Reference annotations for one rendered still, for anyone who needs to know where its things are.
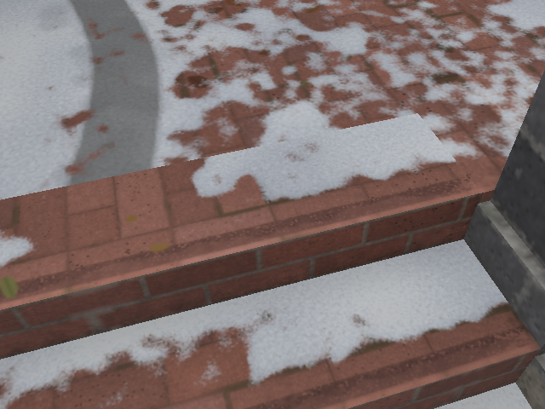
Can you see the stairs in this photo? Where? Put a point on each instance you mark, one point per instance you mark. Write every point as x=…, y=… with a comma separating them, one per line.
x=392, y=313

